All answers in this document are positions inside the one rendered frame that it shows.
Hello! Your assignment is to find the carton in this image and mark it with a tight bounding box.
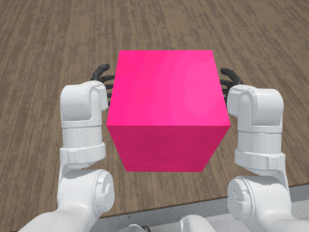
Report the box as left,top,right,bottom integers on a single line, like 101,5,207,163
106,50,231,172

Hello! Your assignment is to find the right robot upper arm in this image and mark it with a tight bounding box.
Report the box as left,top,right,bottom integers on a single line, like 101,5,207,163
227,176,309,232

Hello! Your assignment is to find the robot left hand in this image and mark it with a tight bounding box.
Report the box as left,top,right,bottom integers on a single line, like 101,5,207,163
90,64,115,106

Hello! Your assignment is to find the left robot upper arm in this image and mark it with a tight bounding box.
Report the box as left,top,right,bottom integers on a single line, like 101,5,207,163
18,169,115,232

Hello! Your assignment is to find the right robot thigh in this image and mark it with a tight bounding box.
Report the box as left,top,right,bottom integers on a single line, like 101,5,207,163
180,215,215,232

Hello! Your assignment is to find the right robot forearm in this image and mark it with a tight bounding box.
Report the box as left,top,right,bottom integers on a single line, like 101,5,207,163
227,84,292,210

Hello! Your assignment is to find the left robot forearm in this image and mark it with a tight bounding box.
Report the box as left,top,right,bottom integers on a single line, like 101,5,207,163
57,80,108,206

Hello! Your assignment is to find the robot right hand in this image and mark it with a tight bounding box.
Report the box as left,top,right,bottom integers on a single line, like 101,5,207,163
219,68,243,111

